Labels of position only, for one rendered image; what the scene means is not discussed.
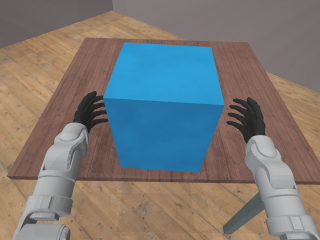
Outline table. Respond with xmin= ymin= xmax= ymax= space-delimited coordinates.
xmin=7 ymin=37 xmax=320 ymax=235

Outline right robot forearm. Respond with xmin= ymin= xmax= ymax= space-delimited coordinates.
xmin=244 ymin=135 xmax=320 ymax=240

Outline left robot forearm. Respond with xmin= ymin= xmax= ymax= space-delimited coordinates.
xmin=11 ymin=122 xmax=89 ymax=240

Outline left robot upper arm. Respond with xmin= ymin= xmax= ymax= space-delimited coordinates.
xmin=15 ymin=223 xmax=71 ymax=240

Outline robot left hand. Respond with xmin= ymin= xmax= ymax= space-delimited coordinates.
xmin=73 ymin=91 xmax=109 ymax=133

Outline carton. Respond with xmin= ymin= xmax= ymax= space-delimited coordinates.
xmin=103 ymin=42 xmax=225 ymax=173

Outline robot right hand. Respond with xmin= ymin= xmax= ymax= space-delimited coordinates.
xmin=226 ymin=97 xmax=266 ymax=144

